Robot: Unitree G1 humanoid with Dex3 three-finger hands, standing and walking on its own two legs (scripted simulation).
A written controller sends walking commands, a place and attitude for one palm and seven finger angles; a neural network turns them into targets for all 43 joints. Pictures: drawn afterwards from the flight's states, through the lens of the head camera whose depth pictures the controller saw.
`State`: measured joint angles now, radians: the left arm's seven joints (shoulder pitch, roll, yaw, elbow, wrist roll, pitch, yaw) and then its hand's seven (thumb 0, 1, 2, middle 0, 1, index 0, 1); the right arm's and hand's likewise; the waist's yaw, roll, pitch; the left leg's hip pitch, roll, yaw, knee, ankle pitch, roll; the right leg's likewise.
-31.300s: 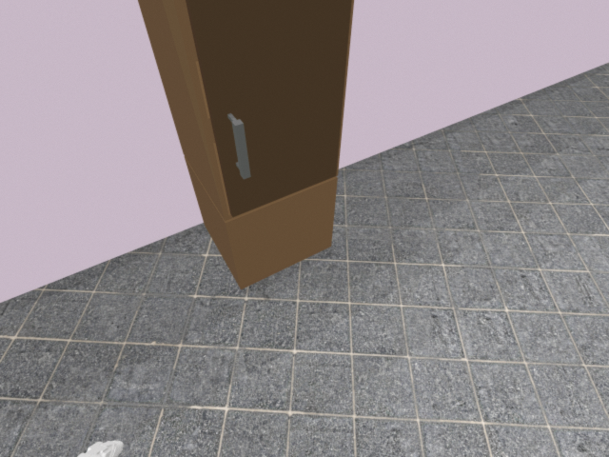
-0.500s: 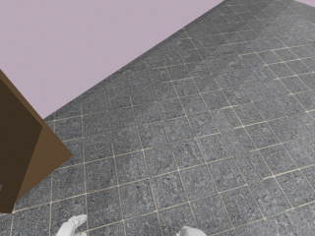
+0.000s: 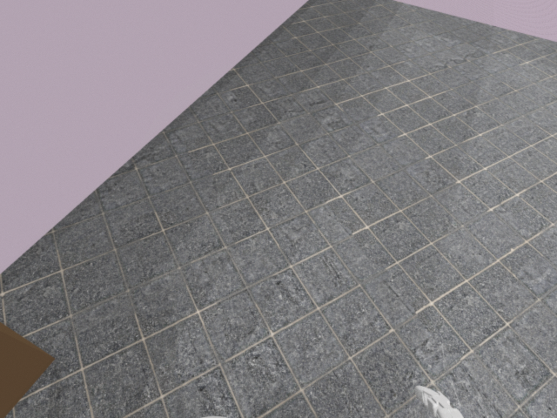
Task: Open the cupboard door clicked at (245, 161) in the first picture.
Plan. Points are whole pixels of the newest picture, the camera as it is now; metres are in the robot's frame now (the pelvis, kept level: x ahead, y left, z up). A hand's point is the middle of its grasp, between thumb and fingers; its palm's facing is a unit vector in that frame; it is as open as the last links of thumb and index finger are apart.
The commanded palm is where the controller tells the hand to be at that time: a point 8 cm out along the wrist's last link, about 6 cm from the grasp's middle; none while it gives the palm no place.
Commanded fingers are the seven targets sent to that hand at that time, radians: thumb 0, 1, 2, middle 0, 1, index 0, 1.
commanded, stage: walk to a spot facing it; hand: left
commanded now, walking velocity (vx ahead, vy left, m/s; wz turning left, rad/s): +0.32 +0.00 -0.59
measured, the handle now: out of the picture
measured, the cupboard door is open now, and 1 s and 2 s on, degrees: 44 44 44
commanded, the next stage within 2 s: turn to face it in 0.86 s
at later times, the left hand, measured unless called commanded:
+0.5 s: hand (262, 282) +0.37 +0.06 -0.15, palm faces -0.31 -0.93 -0.20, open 7.3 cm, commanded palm none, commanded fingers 0.00 0.90 0.90 -0.20 -0.30 -0.20 -0.30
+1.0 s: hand (307, 203) +0.58 -0.02 -0.15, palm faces -0.41 -0.90 -0.18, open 7.4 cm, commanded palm none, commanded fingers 0.00 0.90 0.90 -0.20 -0.30 -0.20 -0.30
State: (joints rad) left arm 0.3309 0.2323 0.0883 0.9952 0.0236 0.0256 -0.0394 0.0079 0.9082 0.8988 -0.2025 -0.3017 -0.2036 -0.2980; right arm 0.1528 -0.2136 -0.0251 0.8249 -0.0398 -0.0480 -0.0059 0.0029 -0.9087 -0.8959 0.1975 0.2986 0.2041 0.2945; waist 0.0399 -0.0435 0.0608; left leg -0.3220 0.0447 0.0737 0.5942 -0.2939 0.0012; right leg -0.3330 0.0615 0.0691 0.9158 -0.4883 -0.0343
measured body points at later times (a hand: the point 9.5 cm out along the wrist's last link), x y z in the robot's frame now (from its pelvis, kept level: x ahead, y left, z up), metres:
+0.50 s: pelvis +0.21 -0.09 +0.01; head +0.26 -0.10 +0.45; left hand +0.38 +0.11 -0.13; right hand +0.13 -0.33 -0.14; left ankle +0.25 +0.07 -0.66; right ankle +0.19 -0.16 -0.73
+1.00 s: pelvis +0.44 -0.16 +0.01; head +0.48 -0.18 +0.46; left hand +0.60 +0.03 -0.14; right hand +0.33 -0.37 -0.14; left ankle +0.43 -0.01 -0.73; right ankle +0.46 -0.30 -0.70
